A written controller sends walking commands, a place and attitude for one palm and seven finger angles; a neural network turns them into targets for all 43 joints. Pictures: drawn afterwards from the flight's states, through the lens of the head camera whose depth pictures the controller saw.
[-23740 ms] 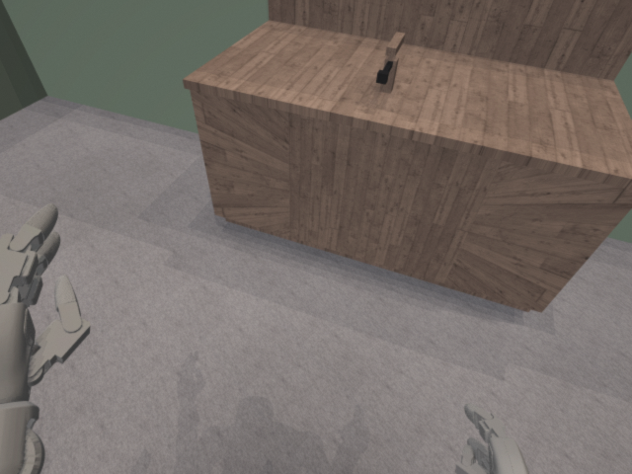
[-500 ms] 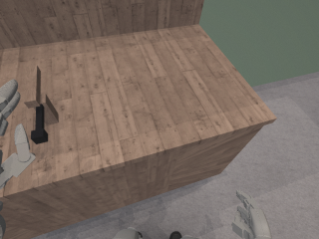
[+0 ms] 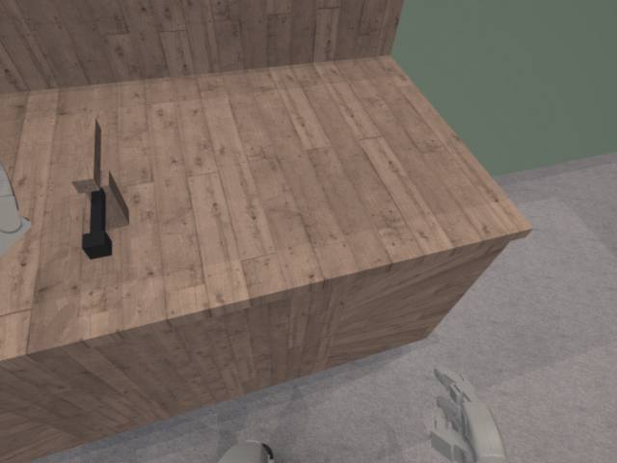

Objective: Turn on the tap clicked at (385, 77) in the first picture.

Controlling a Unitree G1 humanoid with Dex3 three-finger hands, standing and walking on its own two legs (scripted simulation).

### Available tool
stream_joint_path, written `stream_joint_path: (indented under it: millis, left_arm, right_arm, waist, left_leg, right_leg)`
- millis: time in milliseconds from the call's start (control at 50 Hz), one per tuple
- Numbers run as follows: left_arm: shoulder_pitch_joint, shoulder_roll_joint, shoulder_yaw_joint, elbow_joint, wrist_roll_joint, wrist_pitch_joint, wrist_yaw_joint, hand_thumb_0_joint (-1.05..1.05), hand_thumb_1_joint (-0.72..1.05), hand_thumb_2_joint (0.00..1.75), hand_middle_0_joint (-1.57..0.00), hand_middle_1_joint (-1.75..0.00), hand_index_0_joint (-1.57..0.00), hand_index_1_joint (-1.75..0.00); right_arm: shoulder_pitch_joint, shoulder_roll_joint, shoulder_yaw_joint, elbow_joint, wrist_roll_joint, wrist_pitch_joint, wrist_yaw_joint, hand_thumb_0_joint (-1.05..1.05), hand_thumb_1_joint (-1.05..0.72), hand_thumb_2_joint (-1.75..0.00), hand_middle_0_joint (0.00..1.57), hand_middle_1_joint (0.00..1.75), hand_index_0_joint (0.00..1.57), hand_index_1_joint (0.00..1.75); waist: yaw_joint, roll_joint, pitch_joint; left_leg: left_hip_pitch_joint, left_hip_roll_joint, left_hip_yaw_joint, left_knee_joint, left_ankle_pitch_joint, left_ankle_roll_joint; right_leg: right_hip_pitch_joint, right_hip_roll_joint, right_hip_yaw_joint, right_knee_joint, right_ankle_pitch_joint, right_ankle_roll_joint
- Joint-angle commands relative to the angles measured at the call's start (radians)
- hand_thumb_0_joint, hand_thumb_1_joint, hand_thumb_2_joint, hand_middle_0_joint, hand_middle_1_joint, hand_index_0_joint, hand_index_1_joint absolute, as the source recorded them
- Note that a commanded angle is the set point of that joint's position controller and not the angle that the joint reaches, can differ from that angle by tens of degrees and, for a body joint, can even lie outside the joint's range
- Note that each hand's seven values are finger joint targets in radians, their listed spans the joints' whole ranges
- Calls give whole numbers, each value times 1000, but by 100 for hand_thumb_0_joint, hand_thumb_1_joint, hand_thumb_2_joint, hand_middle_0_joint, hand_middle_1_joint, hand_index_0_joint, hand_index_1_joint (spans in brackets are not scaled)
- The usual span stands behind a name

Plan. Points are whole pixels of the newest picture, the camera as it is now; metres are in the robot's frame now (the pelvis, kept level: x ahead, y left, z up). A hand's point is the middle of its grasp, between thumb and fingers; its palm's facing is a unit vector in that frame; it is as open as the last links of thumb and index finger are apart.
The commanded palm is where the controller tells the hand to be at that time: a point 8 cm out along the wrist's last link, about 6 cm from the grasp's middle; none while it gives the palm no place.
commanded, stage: come to a stop and stand still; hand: left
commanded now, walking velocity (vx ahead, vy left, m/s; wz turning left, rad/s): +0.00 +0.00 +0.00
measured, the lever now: (97, 244) +0.36 +0.33 +0.02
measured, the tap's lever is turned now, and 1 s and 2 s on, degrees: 0 0 0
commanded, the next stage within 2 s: look again from close up in 0.64 s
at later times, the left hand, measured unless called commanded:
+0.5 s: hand (47, 245) +0.26 +0.27 +0.18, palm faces +0.32 -0.82 -0.48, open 7.4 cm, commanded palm +0.19 +0.32 +0.18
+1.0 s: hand (35, 270) +0.24 +0.28 +0.17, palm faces +0.34 -0.85 -0.41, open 7.4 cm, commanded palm +0.18 +0.32 +0.18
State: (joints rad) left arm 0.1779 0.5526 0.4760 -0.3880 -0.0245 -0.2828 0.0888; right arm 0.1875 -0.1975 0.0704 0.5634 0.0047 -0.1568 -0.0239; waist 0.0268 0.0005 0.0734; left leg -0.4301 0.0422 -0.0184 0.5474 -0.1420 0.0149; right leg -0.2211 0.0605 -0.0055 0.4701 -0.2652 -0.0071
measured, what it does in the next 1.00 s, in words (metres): stands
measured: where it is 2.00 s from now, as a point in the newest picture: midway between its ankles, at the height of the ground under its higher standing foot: outside the picture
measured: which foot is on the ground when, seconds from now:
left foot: down 0.00-1.00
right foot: down 0.00-1.00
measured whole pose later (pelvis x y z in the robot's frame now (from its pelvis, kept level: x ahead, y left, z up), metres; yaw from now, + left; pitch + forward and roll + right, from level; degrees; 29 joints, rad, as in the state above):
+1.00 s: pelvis +0.01 +0.04 +0.00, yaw -1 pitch -1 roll -3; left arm 0.43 0.39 0.37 -0.49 -0.03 -0.20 0.10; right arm 0.20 -0.21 0.02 0.56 0.01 -0.12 -0.04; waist 0.01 0.02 0.07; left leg -0.34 -0.01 0.04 0.49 -0.13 0.07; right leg -0.13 0.00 0.03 0.39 -0.25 0.05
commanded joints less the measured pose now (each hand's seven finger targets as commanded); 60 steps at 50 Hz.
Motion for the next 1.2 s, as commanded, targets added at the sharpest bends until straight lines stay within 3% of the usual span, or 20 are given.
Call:
stream_joint_path:
  millis: [0,120,140,160,220,240,260,320,360,440,460,540,560,740,760,840,1120,1140,1160,1180]
  left_arm:
    - [232,12,24,-263,-34,-10,-21,0,90,90,-20,-30,-20,-30]
    - [218,18,56,-266,-18,11,-1,0,90,90,-20,-30,-20,-30]
    - [154,92,103,-305,-11,4,11,0,90,90,-20,-30,-20,-30]
    - [148,28,68,-287,-8,3,13,0,90,90,-20,-30,-20,-30]
    - [94,44,58,-338,2,7,24,0,90,90,-20,-30,-20,-30]
    - [87,80,81,-386,10,12,32,0,90,90,-20,-30,-20,-30]
    - [108,22,37,-399,9,12,30,0,90,90,-20,-30,-20,-30]
    - [163,15,19,-455,15,17,29,0,90,90,-20,-30,-20,-30]
    - [235,-24,11,-424,15,24,29,0,90,90,-20,-30,-20,-30]
    - [309,28,97,-284,3,35,27,0,90,90,-20,-30,-20,-30]
    - [316,-34,48,-262,-9,35,17,0,90,90,-20,-30,-20,-30]
    - [245,22,83,-232,-12,41,15,0,90,90,-20,-30,-20,-30]
    - [253,-39,28,-211,-17,42,7,0,90,90,-20,-30,-20,-30]
    - [120,10,6,-344,3,45,26,0,90,90,-20,-30,-20,-30]
    - [136,-39,-33,-324,0,42,23,0,90,90,-20,-30,-20,-30]
    - [162,17,31,-320,-4,38,32,0,90,90,-20,-30,-20,-30]
    - [179,-33,-24,-268,-22,32,10,0,90,90,-20,-30,-20,-30]
    - [-778,884,325,-654,39,-145,49,0,90,90,-20,-30,-20,-30]
    - [-439,346,228,-41,155,52,-4,0,90,90,-20,-30,-20,-30]
    - [-215,121,46,22,68,93,-15,0,90,90,-20,-30,-20,-30]
  right_arm:
    - [-5,-157,-106,-163,5,-42,16,0,-90,-90,20,30,20,30]
    - [-57,-157,-98,-168,4,-31,-8,0,-90,-90,20,30,20,30]
    - [-66,-168,-97,-163,3,-22,-19,0,-90,-90,20,30,20,30]
    - [-57,-153,-95,-155,0,-21,-24,0,-90,-90,20,30,20,30]
    - [-46,-153,-95,-162,4,-29,-31,0,-90,-90,20,30,20,30]
    - [-54,-158,-94,-162,5,-31,-32,0,-90,-90,20,30,20,30]
    - [-43,-149,-91,-159,2,-35,-26,0,-90,-90,20,30,20,30]
    - [-28,-151,-98,-159,3,-52,-7,0,-90,-90,20,30,20,30]
    - [-26,-150,-94,-152,-2,-49,5,0,-90,-90,20,30,20,30]
    - [-35,-164,-103,-150,10,-19,0,0,-90,-90,20,30,20,30]
    - [-29,-150,-96,-149,5,-6,2,0,-90,-90,20,30,20,30]
    - [-63,-151,-96,-158,14,15,-14,0,-90,-90,20,30,20,30]
    - [-53,-138,-90,-156,10,18,-14,0,-90,-90,20,30,20,30]
    - [-83,-146,-91,-159,16,-12,-26,0,-90,-90,20,30,20,30]
    - [-78,-137,-85,-157,10,-12,-25,0,-90,-90,20,30,20,30]
    - [-78,-143,-92,-153,15,-17,-27,0,-90,-90,20,30,20,30]
    - [-70,-138,-95,-149,18,-20,-26,0,-90,-90,20,30,20,30]
    - [67,-204,64,-254,75,-20,-110,0,-90,-90,20,30,20,30]
    - [-83,-149,-98,-129,-76,-57,-65,0,-90,-90,20,30,20,30]
    - [-80,-137,-72,-116,-58,-67,4,0,-90,-90,20,30,20,30]
  waist:
    - [2,-3,-226]
    - [-12,-44,-85]
    - [-13,5,-115]
    - [-16,48,-137]
    - [-6,183,-179]
    - [2,199,-223]
    - [-5,193,-245]
    - [-5,221,-265]
    - [-8,163,-267]
    - [-15,59,-208]
    - [-24,31,-203]
    - [-21,83,-151]
    - [-24,56,-151]
    - [-11,106,-167]
    - [-10,99,-155]
    - [-8,125,-148]
    - [-19,59,-129]
    - [-70,205,-104]
    - [78,116,-340]
    - [-16,27,-269]
  left_leg:
    - [292,8,14,9,-89,10]
    - [233,40,-19,-78,-129,18]
    - [255,42,-21,-94,-105,20]
    - [256,49,-30,-109,-85,27]
    - [288,68,-53,-135,-39,41]
    - [338,75,-59,-125,46,46]
    - [372,81,-70,-117,121,51]
    - [453,106,-76,-88,313,53]
    - [462,107,-82,-70,360,50]
    - [341,82,-57,-87,156,21]
    - [321,72,-49,-96,102,19]
    - [277,84,-71,-172,-134,13]
    - [262,82,-74,-176,-174,19]
    - [273,73,-85,-194,-213,23]
    - [249,71,-90,-196,-233,26]
    - [248,71,-101,-213,-256,13]
    - [260,71,-88,-201,-228,16]
    - [132,-16,-71,-236,-258,54]
    - [361,13,-36,-109,46,0]
    - [394,11,-73,-104,242,-68]
  right_leg:
    - [-99,-154,129,-128,120,-65]
    - [-127,-108,77,-118,77,-25]
    - [-113,-106,71,-88,88,-26]
    - [-77,-98,43,-55,108,-22]
    - [-28,-91,23,-26,133,-14]
    - [-21,-86,8,4,158,-12]
    - [-28,-76,-10,25,151,-10]
    - [-52,-76,-23,-17,43,-6]
    - [-52,-70,-33,-45,67,-6]
    - [7,-93,-16,-105,174,-10]
    - [7,-91,-19,-96,189,-10]
    - [-34,-94,1,-101,66,-5]
    - [-28,-90,-4,-117,74,-5]
    - [0,-104,31,-118,68,-14]
    - [4,-98,22,-123,72,-13]
    - [-1,-99,26,-121,46,-17]
    - [-28,-104,41,-152,52,-15]
    - [148,-18,14,-67,-28,62]
    - [0,-70,-30,43,150,-36]
    - [-107,3,-101,21,108,-25]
